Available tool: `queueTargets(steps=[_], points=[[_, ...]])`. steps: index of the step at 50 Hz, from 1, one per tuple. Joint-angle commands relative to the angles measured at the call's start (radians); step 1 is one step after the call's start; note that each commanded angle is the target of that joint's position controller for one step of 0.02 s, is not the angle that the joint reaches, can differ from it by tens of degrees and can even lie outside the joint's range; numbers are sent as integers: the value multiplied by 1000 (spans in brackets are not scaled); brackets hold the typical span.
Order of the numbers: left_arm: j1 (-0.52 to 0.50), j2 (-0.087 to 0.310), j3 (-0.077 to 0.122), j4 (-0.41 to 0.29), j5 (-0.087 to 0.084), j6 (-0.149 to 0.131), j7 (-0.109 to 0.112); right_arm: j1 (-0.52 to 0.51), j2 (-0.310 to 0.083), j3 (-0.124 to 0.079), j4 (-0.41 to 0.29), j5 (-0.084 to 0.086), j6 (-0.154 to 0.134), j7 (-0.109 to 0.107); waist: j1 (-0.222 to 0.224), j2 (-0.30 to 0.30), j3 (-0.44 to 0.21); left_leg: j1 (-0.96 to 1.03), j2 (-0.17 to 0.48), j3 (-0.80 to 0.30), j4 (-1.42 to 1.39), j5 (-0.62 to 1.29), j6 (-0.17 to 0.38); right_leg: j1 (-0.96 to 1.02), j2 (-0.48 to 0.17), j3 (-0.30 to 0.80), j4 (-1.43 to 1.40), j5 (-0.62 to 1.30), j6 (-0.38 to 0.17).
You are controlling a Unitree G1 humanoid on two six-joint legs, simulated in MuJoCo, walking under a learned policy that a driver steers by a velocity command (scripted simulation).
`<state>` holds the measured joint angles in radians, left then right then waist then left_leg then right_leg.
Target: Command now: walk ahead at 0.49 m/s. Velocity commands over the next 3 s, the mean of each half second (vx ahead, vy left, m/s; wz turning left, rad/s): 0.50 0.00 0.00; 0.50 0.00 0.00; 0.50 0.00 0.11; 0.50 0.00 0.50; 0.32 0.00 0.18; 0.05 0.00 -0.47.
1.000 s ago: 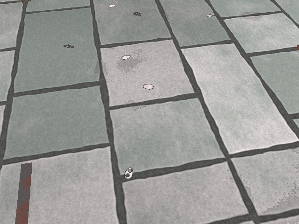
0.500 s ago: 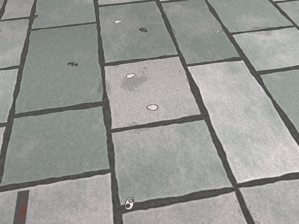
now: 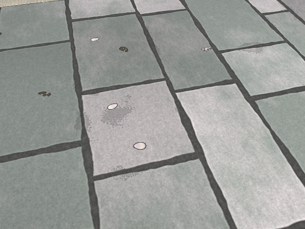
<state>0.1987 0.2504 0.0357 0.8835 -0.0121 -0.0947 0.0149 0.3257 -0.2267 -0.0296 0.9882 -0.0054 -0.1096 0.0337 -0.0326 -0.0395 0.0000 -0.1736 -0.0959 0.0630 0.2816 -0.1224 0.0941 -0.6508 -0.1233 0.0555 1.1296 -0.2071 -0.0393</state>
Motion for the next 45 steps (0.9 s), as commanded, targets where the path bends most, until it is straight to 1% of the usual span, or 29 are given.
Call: queueTargets(steps=[1, 3, 5, 8, 10, 12, 13, 14, 15, 16, 17, 18, 19, 20, 21, 22, 23, 25, 28, 32, 35, 37, 39, 40, 41, 42, 43, 44, 45], points=[[33, 42, 11, -42, 12, 5, 6, -42, -135, -22, -57, 2, -17, -19, 47, 73, 54, -101, 285, -217, -202, 59, 173, -23, -43, 4, -149, 156, 27], [-52, 34, 9, -66, 9, -1, 2, -2, -147, -25, -50, 10, -9, -29, 17, 73, 53, -58, 274, -189, -194, 76, 146, -21, -26, -12, -305, 252, 30], [-126, 29, 6, -83, 3, -5, -5, 37, -162, -27, -40, 18, -4, -33, -11, 78, 54, -20, 267, -164, -182, 75, 126, 11, 2, -34, -427, 304, 36], [-214, 33, 2, -111, -8, -8, -21, 93, -169, -29, -17, 25, 6, -33, -46, 88, 71, 68, 295, -168, -149, 50, 120, 15, 23, -46, -526, 282, 36], [-250, 43, 3, -132, -11, -15, -34, 111, -170, -32, -6, 26, 16, -34, -50, 94, 80, 139, 327, -183, -110, 49, 111, 9, 31, -43, -575, 219, 16], [-227, 65, 10, -138, -11, -24, -44, 102, -182, -38, -4, 27, 27, -37, -23, 108, 67, 182, 351, -197, -55, 96, 96, 64, 47, -51, -617, 140, -12], [-174, 83, 19, -127, -10, -28, -46, 83, -189, -39, -7, 26, 32, -37, 13, 118, 40, 183, 345, -187, 6, 206, 83, 150, 70, -72, -638, 113, -29], [-49, 117, 40, -90, -8, -30, -43, 65, -178, -34, -14, 22, 38, -37, 77, 110, -31, 165, 299, -148, 152, 368, 60, 315, 103, -97, -662, 104, -53], [155, 188, 68, -38, -2, -33, -35, 52, -140, -18, -35, 8, 37, -37, 155, 59, -172, 26, 238, -91, 419, 348, 25, 606, 18, -2, -635, 130, -108], [293, 303, 97, -12, 14, -24, -33, 146, -27, 17, -55, 4, 16, -28, 147, -187, -319, -398, 74, -8, 828, -15, -57, 1014, -232, 421, -688, 28, -262], [312, 228, 76, -6, 12, -22, -37, 151, -58, 14, -40, 20, -11, -24, 151, -220, -380, -549, 50, -157, 996, -424, -48, 1058, -290, 683, -825, -58, -301], [220, 165, 54, -21, 7, -24, -38, 63, -156, -13, -64, 46, -25, -20, 131, -146, -231, -633, 114, -181, 1060, -367, -25, 934, -257, 549, -835, -66, -245], [122, 127, 41, -45, 5, -22, -38, -2, -164, -16, -81, 48, -27, -23, 100, -77, -147, -613, 170, -151, 1031, -268, -18, 789, -216, 401, -853, 3, -211], [54, 96, 30, -56, 7, -20, -44, -36, -149, -19, -86, 34, -20, -29, 72, -21, -81, -574, 204, -135, 966, -196, -25, 657, -170, 302, -893, 71, -194], [23, 73, 23, -57, 13, -23, -48, -29, -135, -25, -85, 24, -6, -34, 40, -32, -48, -513, 233, -137, 905, -147, -29, 569, -131, 226, -930, 115, -174], [21, 65, 22, -47, 17, -24, -52, -10, -111, -24, -79, 22, 9, -35, 21, -46, -36, -464, 238, -131, 878, -119, -36, 515, -107, 184, -957, 144, -171], [39, 72, 24, -34, 16, -27, -52, 5, -90, -22, -74, 20, 20, -37, 13, -42, -28, -449, 237, -121, 861, -101, -44, 490, -96, 149, -973, 198, -180], [79, 101, 32, -10, 18, -31, -45, -29, -89, -26, -90, 16, 30, -40, 8, -25, -4, -495, 241, -116, 799, -37, -58, 489, -92, 101, -992, 290, -191], [130, 113, 34, 15, 15, -21, -27, -147, -83, -28, -132, 9, 29, -39, 32, -15, 21, -568, 240, -112, 628, 96, -75, 530, -87, 58, -1004, 332, -182], [186, 129, 36, 40, 5, -14, -14, -291, -64, -21, -170, 15, 21, -26, 75, -19, 53, -525, 206, -78, 401, 235, -74, 554, -68, 9, -1025, 265, -157], [239, 134, 39, 70, -1, -4, -11, -373, -66, -17, -198, 22, 16, -13, 101, -20, 84, -539, 190, -72, 315, 219, -65, 639, -97, 11, -1006, 243, -156], [254, 137, 43, 86, -4, 5, -6, -413, -71, -16, -220, 26, 10, -1, 103, -21, 98, -554, 186, -77, 276, 173, -47, 704, -128, 17, -974, 262, -150], [245, 148, 49, 91, -6, 14, -1, -410, -84, -19, -230, 26, 2, 10, 84, -29, 88, -514, 173, -68, 246, 102, -24, 747, -148, 19, -927, 329, -137], [230, 155, 52, 89, -6, 19, 0, -378, -99, -25, -224, 26, 0, 12, 62, -40, 66, -446, 155, -52, 235, 67, -11, 753, -148, 14, -889, 420, -127], [209, 164, 54, 85, -5, 23, 0, -310, -122, -38, -207, 25, -3, 11, 21, -54, 20, -328, 120, -22, 227, 46, 5, 745, -133, -2, -811, 585, -115], [191, 150, 49, 79, -1, 29, -1, -159, -160, -61, -159, 24, -2, 6, -53, -45, -66, -126, 85, 5, 214, 56, 30, 703, -83, -39, -639, 706, -92], [189, 122, 34, 59, 11, 29, -1, 33, -227, -85, -112, 16, -1, -4, -120, 20, -204, 188, 203, -127, 247, 80, 85, 513, -27, -79, -362, 547, -57], [309, -7, -4, 48, 15, 7, -14, 144, -324, -107, -88, 1, 5, -8, -76, 275, -351, 574, 457, -599, 169, -54, 252, 92, 158, -92, 45, -10, 19], [290, 39, 4, 65, -6, -22, -21, 139, -243, -83, -87, 12, 8, -6, -89, 284, -410, 599, 498, -818, 29, -147, 275, -43, 172, 57, 210, -347, 11]])
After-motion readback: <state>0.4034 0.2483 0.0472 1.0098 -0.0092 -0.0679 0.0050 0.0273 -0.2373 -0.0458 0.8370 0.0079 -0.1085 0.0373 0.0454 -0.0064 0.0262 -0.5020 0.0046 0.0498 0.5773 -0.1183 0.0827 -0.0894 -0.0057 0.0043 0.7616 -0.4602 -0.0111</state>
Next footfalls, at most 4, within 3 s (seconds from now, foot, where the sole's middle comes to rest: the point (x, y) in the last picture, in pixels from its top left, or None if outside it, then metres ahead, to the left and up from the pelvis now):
0.30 right None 0.33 -0.17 -0.78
0.86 left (137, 203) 0.64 0.07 -0.78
1.42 right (182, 146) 0.95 -0.16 -0.78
1.96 left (123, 118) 1.16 0.16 -0.78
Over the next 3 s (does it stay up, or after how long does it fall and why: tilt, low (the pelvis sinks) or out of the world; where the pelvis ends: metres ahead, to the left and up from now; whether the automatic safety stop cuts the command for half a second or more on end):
stays up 1.33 0.19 0.00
